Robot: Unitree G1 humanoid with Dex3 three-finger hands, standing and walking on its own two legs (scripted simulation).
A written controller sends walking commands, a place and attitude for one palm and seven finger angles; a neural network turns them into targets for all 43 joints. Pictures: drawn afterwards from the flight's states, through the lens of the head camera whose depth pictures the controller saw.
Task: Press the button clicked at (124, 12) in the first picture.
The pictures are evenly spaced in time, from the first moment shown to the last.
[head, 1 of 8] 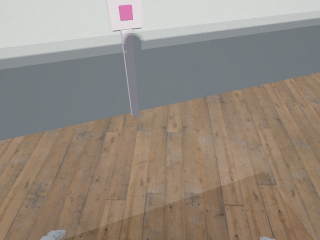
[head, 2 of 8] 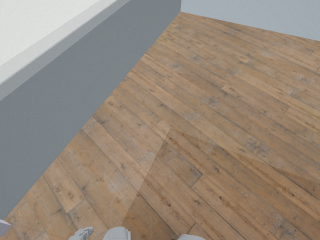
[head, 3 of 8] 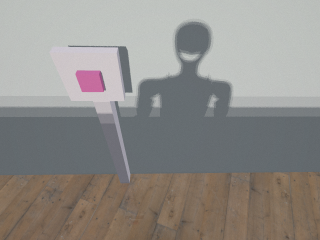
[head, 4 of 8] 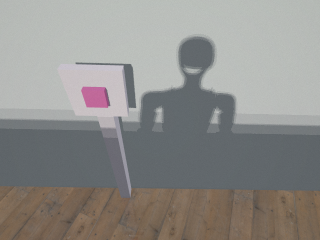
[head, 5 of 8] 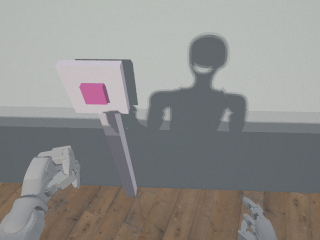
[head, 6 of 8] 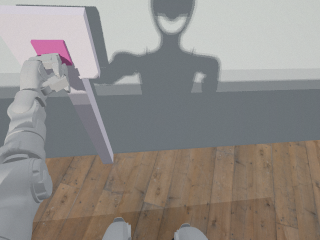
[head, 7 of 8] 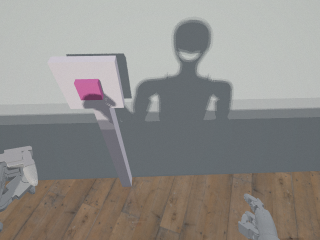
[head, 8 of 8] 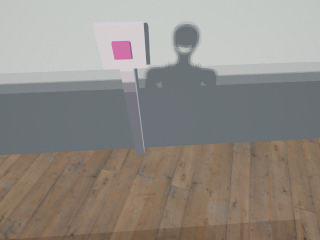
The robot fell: no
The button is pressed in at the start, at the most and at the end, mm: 0 10 0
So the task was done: yes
